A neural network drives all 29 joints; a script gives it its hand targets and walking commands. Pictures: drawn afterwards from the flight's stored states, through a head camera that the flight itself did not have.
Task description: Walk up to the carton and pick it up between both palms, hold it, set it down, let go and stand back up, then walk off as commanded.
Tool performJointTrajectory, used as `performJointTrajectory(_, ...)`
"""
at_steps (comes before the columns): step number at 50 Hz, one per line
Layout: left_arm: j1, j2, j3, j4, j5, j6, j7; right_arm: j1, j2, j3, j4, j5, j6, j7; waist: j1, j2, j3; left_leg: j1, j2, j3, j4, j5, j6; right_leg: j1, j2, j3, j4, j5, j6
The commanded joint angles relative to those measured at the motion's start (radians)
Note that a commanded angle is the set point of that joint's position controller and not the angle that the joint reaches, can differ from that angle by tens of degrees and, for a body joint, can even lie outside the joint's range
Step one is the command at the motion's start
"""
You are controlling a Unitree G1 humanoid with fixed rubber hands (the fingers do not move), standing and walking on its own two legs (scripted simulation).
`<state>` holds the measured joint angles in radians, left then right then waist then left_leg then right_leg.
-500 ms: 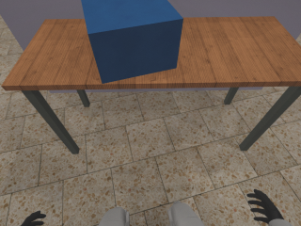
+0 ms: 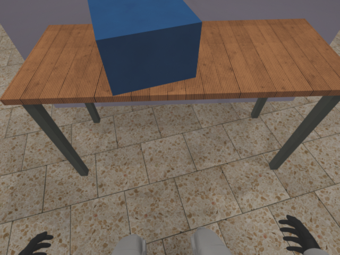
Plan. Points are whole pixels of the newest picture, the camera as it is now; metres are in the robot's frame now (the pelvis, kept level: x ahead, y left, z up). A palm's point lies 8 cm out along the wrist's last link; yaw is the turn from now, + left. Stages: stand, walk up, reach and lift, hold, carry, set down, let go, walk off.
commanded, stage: walk up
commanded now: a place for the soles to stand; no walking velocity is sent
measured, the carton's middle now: (142, 38) +0.78 +0.08 +0.08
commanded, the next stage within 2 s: none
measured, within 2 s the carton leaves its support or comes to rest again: neither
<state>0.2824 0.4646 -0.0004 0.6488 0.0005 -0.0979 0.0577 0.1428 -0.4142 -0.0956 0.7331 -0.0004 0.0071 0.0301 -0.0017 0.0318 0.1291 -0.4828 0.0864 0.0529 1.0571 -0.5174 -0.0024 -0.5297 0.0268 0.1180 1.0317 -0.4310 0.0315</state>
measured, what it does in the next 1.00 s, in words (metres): stands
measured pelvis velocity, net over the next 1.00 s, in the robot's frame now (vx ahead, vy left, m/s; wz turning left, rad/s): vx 0.00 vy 0.01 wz -0.01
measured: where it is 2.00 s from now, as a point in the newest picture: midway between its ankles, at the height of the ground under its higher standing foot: outside the picture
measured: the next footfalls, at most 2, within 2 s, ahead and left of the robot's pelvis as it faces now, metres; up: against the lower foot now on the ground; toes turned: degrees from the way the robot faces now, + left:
none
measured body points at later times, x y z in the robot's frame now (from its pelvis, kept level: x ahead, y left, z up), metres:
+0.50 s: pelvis +0.00 +0.01 +0.00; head +0.03 -0.01 +0.45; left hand +0.12 +0.33 -0.06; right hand +0.14 -0.31 -0.09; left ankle +0.03 +0.13 -0.67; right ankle +0.06 -0.15 -0.67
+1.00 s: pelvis +0.00 +0.01 +0.00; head +0.04 +0.00 +0.45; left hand +0.13 +0.33 -0.07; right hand +0.14 -0.31 -0.09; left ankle +0.03 +0.13 -0.67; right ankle +0.06 -0.15 -0.67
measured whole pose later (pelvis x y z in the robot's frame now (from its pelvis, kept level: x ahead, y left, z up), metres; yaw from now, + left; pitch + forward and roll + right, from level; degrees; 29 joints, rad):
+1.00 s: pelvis +0.00 +0.01 +0.00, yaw -1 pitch -3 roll +0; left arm 0.29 0.46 0.00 0.65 0.00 -0.09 0.06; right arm 0.15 -0.41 -0.09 0.74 0.00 0.01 0.03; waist 0.00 0.03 0.13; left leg -0.48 0.07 0.06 1.05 -0.52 0.00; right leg -0.53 0.00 0.12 1.01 -0.44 0.05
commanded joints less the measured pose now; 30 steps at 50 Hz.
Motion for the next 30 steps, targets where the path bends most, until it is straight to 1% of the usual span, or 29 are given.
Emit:
performJointTrajectory(1, 0.155, 0.345, 0.134, 0.073, 0.038, -0.034, 0.009, -0.109, -0.184, -0.03, -0.113, -0.014, -0.004, -0.014, 0.027, -0.266, -0.125, -0.18, -0.054, -0.018, 0.057, -0.11, 0.051, 0.128, -0.261, 0.55, -0.541, 0.083, -0.245)
performJointTrajectory(2, 0.1, 0.349, 0.129, 0.051, 0.031, -0.03, 0.011, -0.104, -0.225, -0.039, -0.1, -0.012, 0.001, -0.017, 0.014, -0.176, -0.122, -0.146, -0.054, -0.105, 0.058, -0.172, 0.048, 0.108, -0.292, 0.693, -0.563, 0.02, -0.304)
performJointTrajectory(3, 0.041, 0.35, 0.122, 0.037, 0.026, -0.023, 0.018, -0.07, -0.237, -0.046, -0.085, -0.013, -0.004, -0.014, -0.01, -0.125, -0.127, -0.095, -0.045, -0.108, 0.018, -0.138, 0.046, 0.074, -0.284, 0.645, -0.529, 0.032, -0.312)
performJointTrajectory(5, -0.015, 0.291, 0.096, 0.029, 0.03, -0.018, 0.022, -0.026, -0.224, -0.053, -0.045, -0.017, -0.019, -0.009, -0.053, -0.116, -0.112, 0.083, -0.04, -0.068, -0.175, 0.029, 0.063, -0.059, -0.194, 0.449, -0.441, 0.093, -0.241)
performJointTrajectory(6, -0.05, 0.257, 0.085, 0.032, 0.026, -0.01, 0.017, 0.042, -0.237, -0.067, -0.024, -0.029, -0.024, -0.007, -0.087, -0.124, -0.117, 0.179, -0.014, -0.136, -0.274, -0.003, 0.093, -0.146, -0.144, 0.321, -0.358, 0.092, -0.188)
performJointTrajectory(7, -0.069, 0.215, 0.073, 0.008, 0.02, -0.004, 0.013, 0.083, -0.271, -0.073, -0.014, -0.03, -0.03, -0.006, -0.112, -0.02, -0.116, 0.262, 0.056, -0.218, -0.371, -0.071, 0.135, -0.269, -0.083, 0.17, -0.24, 0.124, -0.137)
performJointTrajectory(8, -0.063, 0.179, 0.066, 0.01, 0.013, -0.003, 0.014, 0.108, -0.313, -0.078, -0.012, -0.027, -0.039, -0.007, -0.115, 0.131, -0.144, 0.266, 0.191, -0.388, -0.536, -0.097, 0.195, -0.263, 0.007, -0.019, -0.002, 0.117, -0.096)
performJointTrajectory(9, -0.015, 0.196, 0.076, 0.022, 0.011, -0.003, 0.02, 0.052, -0.317, -0.074, -0.022, -0.024, -0.038, -0.005, -0.08, 0.156, -0.129, 0.226, 0.307, -0.486, -0.602, 0.009, 0.265, -0.231, 0.024, -0.105, 0.075, -0.077, -0.067)
performJointTrajectory(10, -0.004, 0.223, 0.082, 0.031, 0.013, -0.006, 0.02, 0.018, -0.339, -0.074, -0.037, -0.027, -0.035, -0.004, -0.057, 0.132, -0.104, 0.165, 0.335, -0.505, -0.578, 0.117, 0.301, -0.201, -0.007, -0.111, 0.088, -0.182, -0.059)
performJointTrajectory(11, 0.03, 0.225, 0.09, 0.046, 0.012, -0.008, 0.016, -0.021, -0.323, -0.066, -0.049, -0.027, -0.035, -0.006, -0.024, 0.099, -0.088, 0.103, 0.324, -0.447, -0.535, 0.204, 0.304, -0.122, -0.017, -0.13, 0.052, -0.173, -0.065)
performJointTrajectory(12, 0.085, 0.218, 0.094, 0.058, 0.01, -0.013, 0.011, -0.07, -0.307, -0.06, -0.058, -0.027, -0.035, -0.008, 0.02, 0.107, -0.121, 0.066, 0.28, -0.338, -0.464, 0.263, 0.27, -0.005, -0.019, -0.148, -0.045, -0.069, -0.073)
performJointTrajectory(13, 0.136, 0.221, 0.101, 0.073, 0.017, -0.023, 0.007, -0.097, -0.285, -0.053, -0.065, -0.024, -0.031, -0.008, 0.041, 0.098, -0.152, 0.014, 0.19, -0.207, -0.368, 0.285, 0.198, 0.113, -0.018, -0.124, -0.172, 0.051, -0.089)
performJointTrajectory(14, 0.173, 0.244, 0.113, 0.089, 0.029, -0.03, 0.009, -0.097, -0.238, -0.045, -0.075, -0.016, -0.021, -0.009, 0.049, -0.036, -0.149, -0.064, 0.094, -0.106, -0.196, 0.217, 0.132, 0.163, -0.051, 0.029, -0.304, 0.135, -0.117)
performJointTrajectory(15, 0.159, 0.319, 0.127, 0.081, 0.033, -0.033, 0.01, -0.095, -0.188, -0.034, -0.104, -0.01, -0.012, -0.01, 0.02, -0.211, -0.156, -0.126, -0.039, -0.02, -0.007, 0.046, 0.06, 0.154, -0.2, 0.391, -0.449, 0.14, -0.21)
performJointTrajectory(16, 0.121, 0.339, 0.126, 0.065, 0.026, -0.027, 0.008, -0.085, -0.202, -0.035, -0.096, -0.004, -0.003, -0.016, 0.021, -0.221, -0.153, -0.128, -0.06, -0.059, 0.001, -0.127, 0.052, 0.149, -0.28, 0.595, -0.509, 0.145, -0.291)
performJointTrajectory(17, 0.062, 0.346, 0.115, 0.05, 0.027, -0.021, 0.012, -0.062, -0.232, -0.045, -0.082, -0.013, -0.004, -0.016, -0.001, -0.188, -0.14, -0.08, -0.055, -0.088, -0.019, -0.142, 0.048, 0.092, -0.28, 0.614, -0.498, 0.095, -0.309)
performJointTrajectory(18, 0.021, 0.325, 0.111, 0.042, 0.024, -0.016, 0.018, -0.043, -0.226, -0.046, -0.055, -0.014, -0.013, -0.013, -0.026, -0.134, -0.118, -0.026, -0.052, -0.073, -0.106, -0.051, 0.048, 0.04, -0.251, 0.551, -0.467, 0.075, -0.296)
performJointTrajectory(19, -0.003, 0.289, 0.097, 0.037, 0.024, -0.01, 0.019, -0.03, -0.226, -0.051, -0.039, -0.019, -0.022, -0.011, -0.052, -0.089, -0.109, 0.084, -0.047, -0.075, -0.193, 0.008, 0.066, -0.059, -0.202, 0.438, -0.429, 0.102, -0.248)
performJointTrajectory(20, -0.044, 0.255, 0.085, 0.027, 0.02, -0.005, 0.016, 0.036, -0.235, -0.062, -0.019, -0.022, -0.028, -0.009, -0.081, -0.088, -0.118, 0.187, -0.006, -0.128, -0.271, -0.003, 0.093, -0.153, -0.146, 0.302, -0.357, 0.108, -0.189)
performJointTrajectory(21, -0.077, 0.219, 0.074, 0.013, 0.019, -0.002, 0.012, 0.078, -0.255, -0.068, -0.015, -0.026, -0.031, -0.007, -0.112, -0.038, -0.123, 0.26, 0.052, -0.193, -0.359, -0.065, 0.132, -0.247, -0.084, 0.157, -0.259, 0.115, -0.138)
performJointTrajectory(22, -0.074, 0.197, 0.067, 0.015, 0.015, -0.002, 0.014, 0.102, -0.303, -0.077, -0.018, -0.024, -0.034, -0.006, -0.115, 0.091, -0.129, 0.257, 0.17, -0.342, -0.506, -0.125, 0.179, -0.267, -0.014, 0.001, -0.063, 0.121, -0.103)
performJointTrajectory(23, -0.046, 0.203, 0.077, 0.025, 0.011, 0.0, 0.015, 0.074, -0.332, -0.076, -0.021, -0.022, -0.035, -0.006, -0.096, 0.127, -0.125, 0.198, 0.291, -0.477, -0.608, -0.056, 0.253, -0.215, 0.017, -0.103, 0.064, -0.014, -0.076)
performJointTrajectory(24, -0.025, 0.218, 0.079, 0.025, 0.01, -0.003, 0.019, 0.018, -0.331, -0.069, -0.035, -0.026, -0.036, -0.005, -0.065, 0.157, -0.085, 0.165, 0.332, -0.514, -0.603, 0.061, 0.291, -0.211, -0.006, -0.12, 0.082, -0.162, -0.066)
performJointTrajectory(25, 0.013, 0.227, 0.087, 0.046, 0.011, -0.006, 0.015, -0.024, -0.335, -0.068, -0.048, -0.028, -0.035, -0.007, -0.032, 0.118, -0.103, 0.116, 0.324, -0.458, -0.547, 0.129, 0.307, -0.124, -0.024, -0.133, 0.046, -0.163, -0.067)
performJointTrajectory(26, 0.072, 0.217, 0.094, 0.062, 0.009, -0.012, 0.01, -0.072, -0.31, -0.06, -0.048, -0.028, -0.032, -0.008, 0.01, 0.119, -0.1, 0.047, 0.263, -0.328, -0.468, 0.195, 0.269, 0.004, -0.022, -0.154, -0.069, -0.056, -0.074)
performJointTrajectory(27, 0.127, 0.221, 0.098, 0.078, 0.015, -0.025, 0.008, -0.104, -0.289, -0.052, -0.064, -0.025, -0.027, -0.005, 0.042, 0.07, -0.142, -0.002, 0.179, -0.209, -0.361, 0.253, 0.201, 0.12, -0.025, -0.117, -0.184, 0.09, -0.094)
performJointTrajectory(28, 0.141, 0.262, 0.115, 0.084, 0.031, -0.034, 0.009, -0.104, -0.228, -0.042, -0.081, -0.017, -0.019, -0.006, 0.041, -0.084, -0.135, -0.067, 0.07, -0.097, -0.176, 0.219, 0.121, 0.143, -0.083, 0.083, -0.329, 0.151, -0.126)
performJointTrajectory(29, 0.147, 0.325, 0.127, 0.073, 0.034, -0.033, 0.01, -0.105, -0.197, -0.035, -0.1, -0.013, -0.01, -0.01, 0.024, -0.233, -0.142, -0.129, -0.042, -0.014, 0.007, 0.007, 0.06, 0.136, -0.226, 0.422, -0.481, 0.137, -0.22)
performJointTrajectory(30, 0.113, 0.349, 0.124, 0.062, 0.026, -0.026, 0.009, -0.079, -0.218, -0.038, -0.098, -0.006, -0.002, -0.016, 0.021, -0.212, -0.155, -0.125, -0.065, -0.066, 0.008, -0.159, 0.053, 0.144, -0.279, 0.607, -0.53, 0.098, -0.285)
